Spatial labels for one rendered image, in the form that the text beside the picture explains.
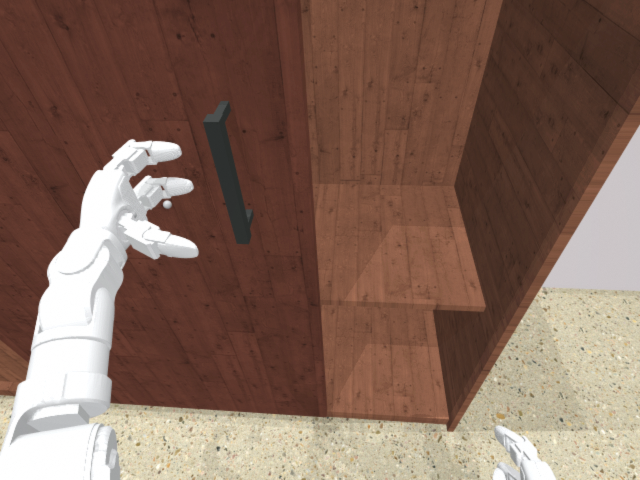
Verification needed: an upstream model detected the robot left hand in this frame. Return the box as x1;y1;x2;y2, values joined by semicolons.
79;139;199;259

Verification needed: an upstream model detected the robot right hand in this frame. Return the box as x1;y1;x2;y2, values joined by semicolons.
492;426;556;480

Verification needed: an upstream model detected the wardrobe door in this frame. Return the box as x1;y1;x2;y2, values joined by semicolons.
0;340;29;382
0;0;327;417

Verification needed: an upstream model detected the robot left forearm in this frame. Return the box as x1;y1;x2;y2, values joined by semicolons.
0;227;127;470

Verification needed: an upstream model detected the handle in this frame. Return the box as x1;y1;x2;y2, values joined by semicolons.
203;101;254;244

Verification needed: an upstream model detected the robot left upper arm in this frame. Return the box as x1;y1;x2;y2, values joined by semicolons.
0;423;120;480

